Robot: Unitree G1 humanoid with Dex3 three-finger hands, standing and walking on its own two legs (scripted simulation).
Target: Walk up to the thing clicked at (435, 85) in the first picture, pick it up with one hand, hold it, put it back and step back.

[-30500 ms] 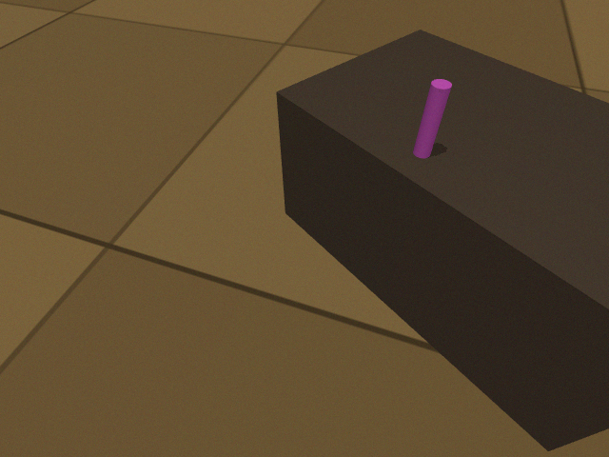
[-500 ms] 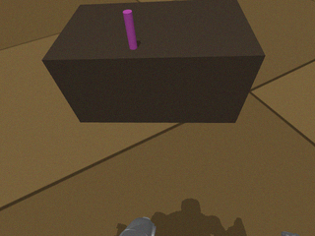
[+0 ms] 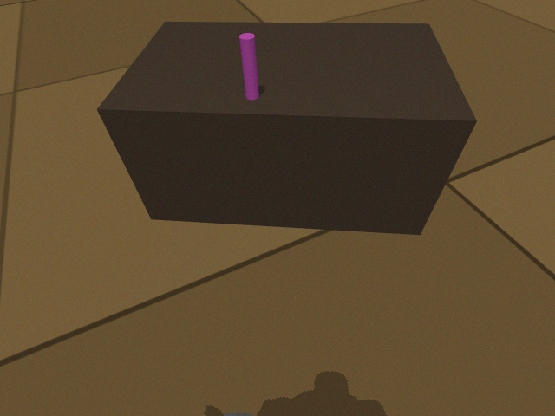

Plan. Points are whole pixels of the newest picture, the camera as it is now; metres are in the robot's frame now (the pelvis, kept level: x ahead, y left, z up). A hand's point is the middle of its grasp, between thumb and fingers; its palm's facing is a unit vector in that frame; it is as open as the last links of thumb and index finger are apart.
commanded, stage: step back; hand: left
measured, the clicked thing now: (249, 68) +1.12 +0.17 -0.06
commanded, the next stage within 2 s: stand in 0.48 s
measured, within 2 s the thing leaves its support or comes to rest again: neither
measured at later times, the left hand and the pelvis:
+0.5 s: hand (125, 398) +0.17 +0.28 -0.14, palm faces -0.03 -0.93 -0.37, open 7.4 cm; pelvis +0.05 +0.02 +0.01, yaw -2 degrees
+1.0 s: hand out of the picture +0.11 +0.26 -0.14, palm faces -0.05 -0.94 -0.33, open 7.4 cm; pelvis +0.02 +0.01 +0.02, yaw -1 degrees
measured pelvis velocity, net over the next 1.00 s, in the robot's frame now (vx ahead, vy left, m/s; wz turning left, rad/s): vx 0.02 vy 0.01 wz -0.03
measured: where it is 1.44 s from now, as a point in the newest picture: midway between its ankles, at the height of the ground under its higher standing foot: outside the picture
